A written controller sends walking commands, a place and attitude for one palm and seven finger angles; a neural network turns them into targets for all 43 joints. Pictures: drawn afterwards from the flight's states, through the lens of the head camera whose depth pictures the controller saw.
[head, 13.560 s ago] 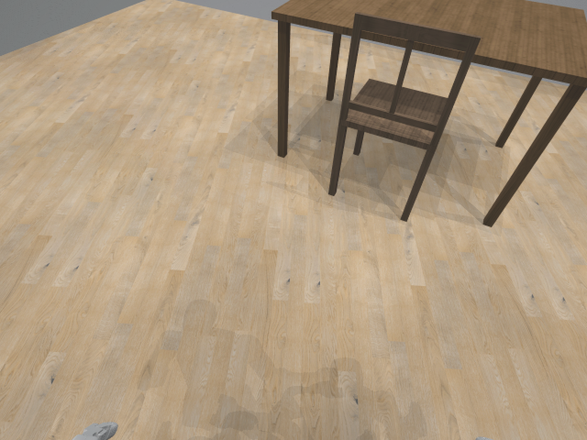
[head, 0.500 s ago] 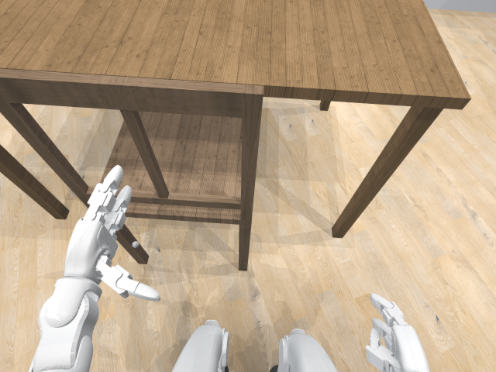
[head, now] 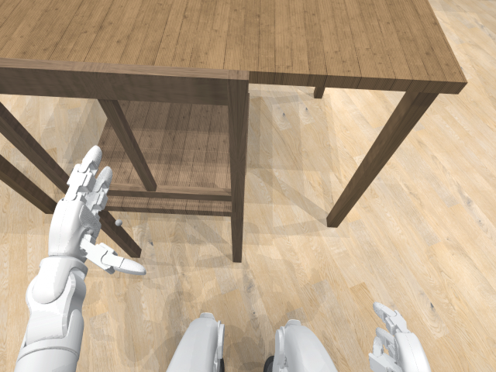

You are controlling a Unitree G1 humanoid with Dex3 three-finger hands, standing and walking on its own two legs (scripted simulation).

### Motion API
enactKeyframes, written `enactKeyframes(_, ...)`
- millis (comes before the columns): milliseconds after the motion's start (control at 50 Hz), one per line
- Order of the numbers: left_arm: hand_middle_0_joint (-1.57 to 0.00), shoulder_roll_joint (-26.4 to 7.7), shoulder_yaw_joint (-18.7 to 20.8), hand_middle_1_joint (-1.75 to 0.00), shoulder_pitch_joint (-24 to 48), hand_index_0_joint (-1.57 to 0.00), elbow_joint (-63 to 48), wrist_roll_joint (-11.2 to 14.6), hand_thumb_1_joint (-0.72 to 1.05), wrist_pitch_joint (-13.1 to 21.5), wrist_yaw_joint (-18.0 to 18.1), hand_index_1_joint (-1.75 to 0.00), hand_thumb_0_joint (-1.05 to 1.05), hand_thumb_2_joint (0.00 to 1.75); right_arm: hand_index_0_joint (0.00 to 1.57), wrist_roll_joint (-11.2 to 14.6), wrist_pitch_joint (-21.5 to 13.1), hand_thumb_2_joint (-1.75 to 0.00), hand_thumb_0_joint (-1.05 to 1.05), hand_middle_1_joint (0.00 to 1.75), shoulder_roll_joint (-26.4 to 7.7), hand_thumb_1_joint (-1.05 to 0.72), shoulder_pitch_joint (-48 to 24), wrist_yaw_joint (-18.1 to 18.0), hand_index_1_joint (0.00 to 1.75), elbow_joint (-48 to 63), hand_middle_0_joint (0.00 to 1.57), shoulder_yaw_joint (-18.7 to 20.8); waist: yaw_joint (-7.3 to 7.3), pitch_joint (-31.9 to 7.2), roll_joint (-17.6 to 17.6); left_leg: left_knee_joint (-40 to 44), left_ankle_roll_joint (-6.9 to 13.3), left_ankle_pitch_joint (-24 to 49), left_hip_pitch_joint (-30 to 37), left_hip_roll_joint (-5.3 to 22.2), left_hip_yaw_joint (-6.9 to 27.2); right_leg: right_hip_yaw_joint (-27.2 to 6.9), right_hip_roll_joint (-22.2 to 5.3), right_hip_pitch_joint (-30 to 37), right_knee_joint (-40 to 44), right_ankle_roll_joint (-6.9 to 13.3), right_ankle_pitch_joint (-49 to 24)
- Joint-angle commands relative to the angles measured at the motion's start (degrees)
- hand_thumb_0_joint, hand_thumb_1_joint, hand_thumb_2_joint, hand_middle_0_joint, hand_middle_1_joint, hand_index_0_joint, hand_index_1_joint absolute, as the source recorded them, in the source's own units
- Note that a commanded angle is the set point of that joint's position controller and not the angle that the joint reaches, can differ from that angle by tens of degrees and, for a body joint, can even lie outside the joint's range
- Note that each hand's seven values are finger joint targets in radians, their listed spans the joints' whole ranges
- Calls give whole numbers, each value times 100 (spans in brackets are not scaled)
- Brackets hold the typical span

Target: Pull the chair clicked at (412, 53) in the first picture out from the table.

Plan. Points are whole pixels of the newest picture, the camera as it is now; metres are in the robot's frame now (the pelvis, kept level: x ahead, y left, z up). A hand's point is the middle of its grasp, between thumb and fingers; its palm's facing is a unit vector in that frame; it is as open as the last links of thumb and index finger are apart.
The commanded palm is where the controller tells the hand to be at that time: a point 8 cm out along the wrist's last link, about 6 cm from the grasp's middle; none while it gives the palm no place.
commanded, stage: aim the fingers beside a spindle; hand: left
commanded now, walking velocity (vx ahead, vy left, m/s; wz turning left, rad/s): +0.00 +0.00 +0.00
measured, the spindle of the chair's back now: (133, 151) +0.47 +0.24 +0.01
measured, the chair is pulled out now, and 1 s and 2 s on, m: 0.00 0.00 0.00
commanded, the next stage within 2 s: none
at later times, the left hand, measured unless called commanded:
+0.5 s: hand (111, 237) +0.30 +0.22 +0.03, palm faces +0.03 -1.00 -0.03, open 17.0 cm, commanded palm +0.29 +0.27 +0.03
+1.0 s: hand (123, 230) +0.32 +0.21 +0.02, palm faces +0.00 -1.00 -0.02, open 17.0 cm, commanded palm +0.30 +0.26 +0.03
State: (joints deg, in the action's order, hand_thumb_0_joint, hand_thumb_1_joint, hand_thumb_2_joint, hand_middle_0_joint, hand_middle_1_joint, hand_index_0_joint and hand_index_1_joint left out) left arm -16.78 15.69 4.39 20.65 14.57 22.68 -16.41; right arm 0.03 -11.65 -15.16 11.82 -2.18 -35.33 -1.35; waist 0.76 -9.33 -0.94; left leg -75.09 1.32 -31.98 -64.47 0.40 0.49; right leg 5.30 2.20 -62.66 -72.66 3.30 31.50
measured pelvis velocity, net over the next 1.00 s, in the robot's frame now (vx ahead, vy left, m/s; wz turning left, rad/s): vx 0.00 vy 0.01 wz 0.00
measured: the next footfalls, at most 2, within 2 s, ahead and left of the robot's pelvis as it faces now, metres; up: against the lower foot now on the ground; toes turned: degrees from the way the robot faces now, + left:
none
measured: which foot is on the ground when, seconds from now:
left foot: down 0.00-1.00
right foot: down 0.00-1.00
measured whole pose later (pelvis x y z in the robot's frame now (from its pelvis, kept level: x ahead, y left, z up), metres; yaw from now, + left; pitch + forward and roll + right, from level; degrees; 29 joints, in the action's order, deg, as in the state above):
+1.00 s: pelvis +0.00 +0.01 +0.00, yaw +0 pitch +22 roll -3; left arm -15.4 12.9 3.7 20.5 14.5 22.5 -16.5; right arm 0.4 -11.2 -15.1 12.5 -2.1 -35.3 -1.4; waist 0.4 -9.8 -1.5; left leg -75.9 2.0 -32.0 -65.6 -0.1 0.6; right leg 5.3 1.8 -63.3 -73.0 2.6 31.5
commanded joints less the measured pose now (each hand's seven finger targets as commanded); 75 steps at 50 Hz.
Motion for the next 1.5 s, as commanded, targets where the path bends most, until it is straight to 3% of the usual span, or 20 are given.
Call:
enactKeyframes(0, -6, -1036, 476, -8, 1033, -6, -739, 129, -50, 365, -61, -8, 0, 30, 20, 56, -210, -90, 0, 30, -811, -90, 119, -56, 30, 661, 20, 341, 31, -1916, -142, 911, -20, 1418, 975, -128, 216, -667, -20, 1371, 1010, -184, -1363)
enactKeyframes(100, -6, -957, 286, -8, 1265, -6, -900, 207, -50, 349, -248, -8, 0, 30, 20, 95, -245, -90, 0, 30, -850, -90, 165, -73, 30, 693, 20, 374, 60, -2120, -163, 890, -4, 1425, 1120, -127, 246, -688, -27, 1362, 1037, -180, -1353)
enactKeyframes(160, -6, -1066, 390, -8, 1022, -6, -1426, 215, -50, 457, -160, -8, 0, 30, 20, 59, -271, -90, 0, 30, -838, -90, 180, -45, 30, 747, 20, 417, -63, -2550, -411, 935, -48, 1885, 1581, -119, 284, -590, -10, 1415, 924, -168, -1747)
enactKeyframes(260, -6, -1312, 860, -8, 539, -6, -1003, 174, -50, 448, 50, -8, 0, 30, 20, 53, -153, -90, 0, 30, -804, -90, 88, -17, 30, 739, 20, 374, -127, -2079, 24, 967, -26, 1533, 1021, -134, 231, -633, 8, 1491, 957, -193, -1447)
enactKeyframes(300, -6, -1105, 658, -8, 704, -6, -870, 163, -50, 430, 16, -8, 0, 30, 20, 72, -133, -90, 0, 30, -787, -90, 48, -21, 30, 717, 20, 354, -11, -1766, 30, 946, -13, 1217, 864, -135, 217, -685, -4, 1323, 1053, -201, -1122)
enactKeyframes(380, -6, -913, 357, -8, 712, -6, -1006, 213, -50, 454, -185, -8, 0, 30, 20, 107, -172, -90, 0, 30, -811, -90, 54, -43, 30, 783, 20, 353, 7, -1811, -166, 961, -8, 1147, 991, -126, 240, -667, -5, 1250, 1075, -170, -1000)
enactKeyframes(460, -6, -770, -3, -8, 1314, -6, -1314, 221, -50, 498, -275, -8, 0, 30, 20, 94, -279, -90, 0, 30, -852, -90, 90, -102, 30, 703, 20, 371, 183, -1918, -238, 932, -7, 1069, 1277, -106, 374, -566, 7, 915, 1034, -171, -880)
enactKeyframes(580, -6, -1222, 514, -8, 1329, -6, -1046, 65, -50, 460, 50, -8, 0, 30, 20, 50, -272, -90, 0, 30, -851, -90, 11, -129, 30, 646, 20, 337, 9, -1848, -284, 988, -46, 922, 1149, -112, 384, -558, 2, 837, 1005, -149, -629)
enactKeyframes(620, -6, -1346, 687, -8, 1129, -6, -1087, 32, -50, 447, 136, -8, 0, 30, 20, 31, -236, -90, 0, 30, -854, -90, 1, -111, 30, 713, 20, 335, -127, -2098, -405, 1039, -60, 1106, 1263, -126, 379, -513, 20, 977, 933, -126, -787)
enactKeyframes(640, -6, -1183, 569, -8, 983, -6, -1083, 20, -50, 414, 140, -8, 0, 30, 20, 44, -213, -90, 0, 30, -814, -90, -15, -86, 30, 772, 20, 326, -145, -2138, -486, 1080, -75, 1218, 1358, -138, 354, -487, 15, 1014, 924, -127, -922)
enactKeyframes(720, -6, -1095, 494, -8, 780, -6, -1089, 93, -50, 300, 53, -8, 0, 30, 20, 52, -166, -90, 0, 30, -841, -90, 67, -46, 30, 823, 20, 342, -92, -2323, -387, 1071, -90, 1482, 1488, -124, 375, -434, 52, 1149, 908, -132, -1227)
enactKeyframes(780, -6, -795, 155, -8, 884, -6, -1025, 140, -50, 253, -85, -8, 0, 30, 20, 91, -149, -90, 0, 30, -822, -90, 86, -43, 30, 792, 20, 337, 64, -2022, -202, 1047, -56, 1363, 1324, -110, 356, -435, 36, 1105, 970, -166, -1208)
enactKeyframes(860, -6, -706, 28, -8, 1144, -6, -1094, 155, -50, 331, -118, -8, 0, 30, 20, 96, -200, -90, 0, 30, -852, -90, 102, -81, 30, 743, 20, 364, 136, -1863, -131, 1032, -54, 1278, 1352, -95, 422, -404, 33, 867, 960, -160, -1073)
enactKeyframes(980, -6, -953, 246, -8, 1014, -6, -1387, -16, -50, 497, 180, -8, 0, 30, 20, 25, -216, -90, 0, 30, -852, -90, 89, -49, 30, 719, 20, 392, -37, -2094, -473, 1106, -159, 1515, 1698, -88, 481, -355, 28, 764, 864, -121, -1111)
enactKeyframes(1080, -6, -1069, 499, -8, 527, -6, -1333, -31, -50, 446, 314, -8, 0, 30, 20, 15, -122, -90, 0, 30, -799, -90, 67, -5, 30, 765, 20, 386, -131, -2268, -305, 1073, -139, 1755, 1580, -112, 354, -391, 36, 1161, 855, -142, -1458)
enactKeyframes(1180, -6, -944, 407, -8, 638, -6, -1097, 94, -50, 356, 97, -8, 0, 30, 20, 72, -67, -90, 0, 30, -783, -90, 37, -34, 30, 773, 20, 355, -4, -1991, -121, 989, -45, 1429, 1155, -142, 257, -531, 28, 1322, 985, -176, -1362)
enactKeyframes(1220, -6, -684, 36, -8, 808, -6, -1232, 127, -50, 362, -32, -8, 0, 30, 20, 92, -113, -90, 0, 30, -779, -90, 26, -42, 30, 816, 20, 340, 89, -2002, -290, 965, -28, 1454, 1254, -141, 273, -524, 24, 1216, 982, -158, -1361)
enactKeyframes(1280, -6, -834, 170, -8, 911, -6, -1119, 200, -50, 385, -140, -8, 0, 30, 20, 99, -158, -90, 0, 30, -814, -90, 79, -87, 30, 725, 20, 361, 134, -1894, 33, 881, -8, 1338, 1095, -127, 290, -597, 12, 1233, 1052, -196, -1274)
enactKeyframes(1320, -6, -845, 101, -8, 1159, -6, -1230, 173, -50, 454, -151, -8, 0, 30, 20, 87, -209, -90, 0, 30, -821, -90, 65, -116, 30, 699, 20, 351, 158, -1893, -141, 838, 6, 1303, 1102, -129, 296, -618, 14, 1110, 1020, -175, -1188)
enactKeyframes(1480, -6, -1282, 667, -8, 936, -6, -1116, 117, -50, 426, 5, -8, 0, 30, 20, 56, -188, -90, 0, 30, -782, -90, 23, -101, 30, 722, 20, 336, -125, -2294, -396, 884, -41, 1521, 1172, -153, 232, -682, -7, 1444, 967, -163, -1365)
